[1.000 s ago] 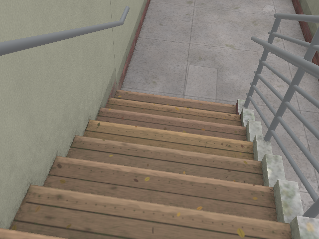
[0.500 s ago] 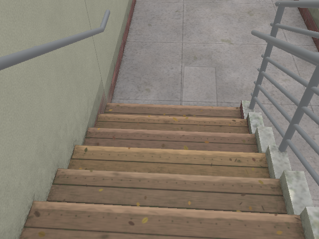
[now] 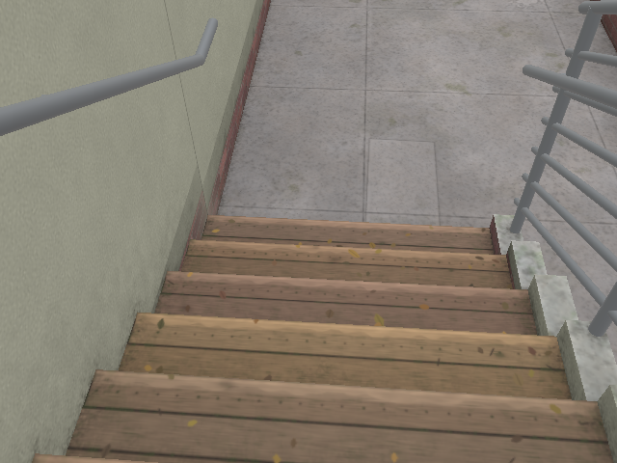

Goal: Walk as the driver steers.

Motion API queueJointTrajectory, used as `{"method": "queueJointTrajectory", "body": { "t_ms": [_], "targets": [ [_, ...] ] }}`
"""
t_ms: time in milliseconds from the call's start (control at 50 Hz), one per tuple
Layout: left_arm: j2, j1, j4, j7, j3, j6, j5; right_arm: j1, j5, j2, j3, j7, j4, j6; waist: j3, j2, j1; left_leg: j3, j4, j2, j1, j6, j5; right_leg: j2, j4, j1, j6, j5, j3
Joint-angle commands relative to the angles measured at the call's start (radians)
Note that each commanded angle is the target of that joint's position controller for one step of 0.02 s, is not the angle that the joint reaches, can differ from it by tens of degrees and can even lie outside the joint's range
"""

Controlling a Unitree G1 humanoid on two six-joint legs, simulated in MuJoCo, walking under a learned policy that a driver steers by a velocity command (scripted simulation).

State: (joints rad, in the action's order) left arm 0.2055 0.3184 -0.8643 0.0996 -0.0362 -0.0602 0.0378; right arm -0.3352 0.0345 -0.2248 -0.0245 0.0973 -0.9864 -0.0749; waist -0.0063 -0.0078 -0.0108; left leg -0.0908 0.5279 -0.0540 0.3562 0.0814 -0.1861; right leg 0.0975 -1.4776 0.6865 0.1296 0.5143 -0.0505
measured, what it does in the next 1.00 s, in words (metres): steps on the spot: right foot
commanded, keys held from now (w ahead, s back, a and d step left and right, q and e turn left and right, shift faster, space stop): shift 1.00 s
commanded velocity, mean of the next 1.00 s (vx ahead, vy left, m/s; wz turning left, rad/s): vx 0.02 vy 0.00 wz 0.00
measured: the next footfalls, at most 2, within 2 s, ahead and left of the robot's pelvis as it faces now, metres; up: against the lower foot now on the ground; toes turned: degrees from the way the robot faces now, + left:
right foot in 0.10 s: +0.09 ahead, -0.16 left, +0.00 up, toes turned -2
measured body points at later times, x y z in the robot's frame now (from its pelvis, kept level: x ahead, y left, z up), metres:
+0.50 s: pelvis +0.07 -0.04 +0.01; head +0.08 -0.04 +0.46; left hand +0.16 +0.23 -0.12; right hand +0.16 -0.30 -0.13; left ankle +0.06 +0.08 -0.73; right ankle +0.05 -0.16 -0.73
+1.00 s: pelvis +0.08 -0.04 +0.01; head +0.10 -0.04 +0.46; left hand +0.13 +0.23 -0.13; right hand +0.12 -0.30 -0.13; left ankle +0.06 +0.08 -0.73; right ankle +0.05 -0.16 -0.73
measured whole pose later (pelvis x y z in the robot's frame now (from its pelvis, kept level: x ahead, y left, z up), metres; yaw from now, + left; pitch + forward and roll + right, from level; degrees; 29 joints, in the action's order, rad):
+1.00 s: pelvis +0.08 -0.04 +0.01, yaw +1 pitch -1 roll +0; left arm 0.26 0.22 -1.03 0.08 0.06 -0.03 0.01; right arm -0.24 0.01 -0.26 0.05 0.07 -1.04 -0.03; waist 0.05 0.00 0.00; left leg -0.04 0.46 0.02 0.16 0.00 -0.27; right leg 0.02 -0.46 0.14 0.00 0.29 0.05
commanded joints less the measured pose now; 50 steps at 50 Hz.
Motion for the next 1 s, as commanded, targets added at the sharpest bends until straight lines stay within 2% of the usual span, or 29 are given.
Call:
{"method": "queueJointTrajectory", "body": {
  "t_ms": [20,40,60,80,100,120,140,160,180,200,220,240,280,300,340,440,540,740,1000],
  "targets": [
    [0.030,0.338,-0.101,0.033,0.006,0.035,0.027,0.105,-0.018,-0.107,-0.003,-0.014,0.074,-0.050,0.105,-0.036,-0.107,0.099,-0.191,0.147,0.419,0.085,0.043,0.033,0.518,-0.382,0.029,-0.443,0.062],
    [0.061,0.288,-0.079,0.039,0.020,0.039,0.012,0.100,-0.028,-0.157,0.010,-0.005,0.062,-0.048,0.090,0.028,-0.092,0.160,-0.190,0.161,0.413,0.048,-0.079,-0.015,0.588,-0.456,0.036,-0.419,0.098],
    [0.094,0.281,-0.074,0.029,0.043,0.032,0.017,0.082,-0.033,-0.183,0.011,0.011,0.057,-0.049,0.052,0.085,-0.096,0.201,-0.156,0.187,0.416,0.027,-0.033,-0.030,0.508,-0.548,0.021,-0.414,0.090],
    [0.104,0.292,-0.067,0.016,0.052,0.015,0.012,0.104,-0.045,-0.179,0.011,0.029,0.070,-0.047,0.021,0.074,-0.121,0.217,-0.126,0.216,0.328,0.022,-0.054,-0.020,0.617,-0.545,0.006,-0.394,0.054],
    [0.120,0.238,-0.053,0.000,0.059,-0.001,0.001,0.089,-0.054,-0.145,0.004,0.043,0.066,-0.039,0.007,0.020,-0.110,0.258,-0.106,0.228,0.234,0.011,-0.080,-0.001,0.756,-0.532,-0.019,-0.423,0.037],
    [0.146,0.143,-0.025,-0.015,0.060,-0.009,-0.011,0.040,-0.061,-0.125,0.011,0.042,0.065,-0.023,0.010,-0.025,-0.043,0.260,-0.117,0.212,0.125,0.000,-0.194,-0.002,0.882,-0.467,-0.061,-0.388,0.041],
    [0.182,0.030,-0.010,-0.024,0.066,-0.009,-0.005,-0.036,-0.049,-0.150,0.036,0.020,0.055,-0.004,0.013,-0.060,0.053,0.233,-0.142,0.170,0.078,0.003,-0.349,-0.019,0.915,-0.445,-0.108,-0.273,0.060],
    [0.173,-0.025,-0.003,-0.029,0.069,-0.002,-0.004,-0.058,-0.039,-0.158,0.044,0.003,0.060,0.006,0.037,-0.058,0.068,0.175,-0.160,0.133,0.053,-0.013,-0.459,-0.033,0.953,-0.391,-0.124,-0.038,0.058],
    [0.132,-0.048,-0.009,-0.030,0.067,-0.001,-0.009,0.028,-0.024,-0.147,0.045,-0.003,0.088,0.005,0.105,-0.031,0.043,0.113,-0.138,0.103,0.017,-0.023,-0.450,-0.025,1.017,-0.279,-0.132,0.025,0.007],
    [0.119,-0.058,-0.012,-0.028,0.062,-0.006,-0.026,0.069,-0.025,-0.112,0.042,-0.008,0.094,0.002,0.108,-0.012,0.039,0.082,-0.121,0.083,-0.009,-0.027,-0.384,-0.022,1.053,-0.288,-0.135,-0.022,-0.002],
    [0.137,-0.064,-0.013,-0.018,0.066,-0.009,-0.038,0.043,-0.037,-0.102,0.043,-0.011,0.085,0.001,0.096,-0.023,0.049,0.069,-0.126,0.071,-0.053,-0.029,-0.263,-0.030,1.049,-0.301,-0.146,-0.084,0.007],
    [0.148,-0.044,-0.027,-0.009,0.071,-0.014,-0.036,0.034,-0.043,-0.097,0.045,-0.009,0.074,0.004,0.077,-0.032,0.040,0.054,-0.112,0.055,-0.090,-0.033,-0.138,-0.030,1.050,-0.326,-0.153,-0.199,0.017],
    [0.144,-0.024,-0.037,-0.004,0.075,-0.018,-0.031,0.046,-0.040,-0.119,0.059,-0.005,0.077,0.010,-0.001,-0.026,0.030,0.040,-0.090,0.052,-0.168,-0.035,0.094,-0.042,1.015,-0.388,-0.136,-0.390,0.055],
    [0.144,-0.016,-0.041,-0.006,0.079,-0.015,-0.030,0.051,-0.037,-0.140,0.066,-0.009,0.079,0.009,-0.018,-0.019,0.027,0.035,-0.083,0.050,-0.186,-0.038,0.157,-0.045,1.001,-0.403,-0.130,-0.444,0.068],
    [0.170,-0.013,-0.044,-0.009,0.092,-0.005,-0.029,0.059,-0.036,-0.144,0.072,-0.012,0.076,0.009,-0.027,-0.021,0.016,0.032,-0.075,0.048,-0.191,-0.048,0.211,-0.047,0.992,-0.425,-0.131,-0.508,0.079],
    [0.178,-0.044,-0.049,-0.011,0.105,0.008,-0.031,0.073,-0.032,-0.158,0.082,-0.019,0.068,0.011,-0.022,-0.019,0.008,0.028,-0.074,0.050,-0.180,-0.064,0.212,-0.051,0.999,-0.463,-0.133,-0.551,0.088],
    [0.193,-0.087,-0.056,-0.013,0.115,0.009,-0.031,0.095,-0.028,-0.167,0.089,-0.023,0.063,0.018,-0.019,-0.014,0.008,0.025,-0.071,0.054,-0.172,-0.070,0.209,-0.058,1.006,-0.494,-0.135,-0.570,0.095],
    [0.197,-0.107,-0.095,-0.019,0.120,0.015,-0.028,0.092,-0.026,-0.161,0.096,-0.026,0.022,0.029,0.002,-0.002,0.010,0.024,-0.094,0.061,-0.186,-0.073,0.174,-0.073,1.043,-0.521,-0.138,-0.532,0.105],
    [0.174,-0.068,-0.144,-0.023,0.117,0.026,-0.027,0.054,-0.023,-0.143,0.095,-0.024,-0.035,0.042,0.041,0.009,0.011,0.025,-0.136,0.062,-0.207,-0.071,0.138,-0.086,1.093,-0.532,-0.139,-0.469,0.116]
  ]
}}
Keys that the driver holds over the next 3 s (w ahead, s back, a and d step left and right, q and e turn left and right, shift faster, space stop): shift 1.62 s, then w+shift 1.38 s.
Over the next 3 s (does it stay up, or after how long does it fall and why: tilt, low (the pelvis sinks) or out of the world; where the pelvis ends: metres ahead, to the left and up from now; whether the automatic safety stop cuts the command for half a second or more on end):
stays up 0.86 -0.03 -0.39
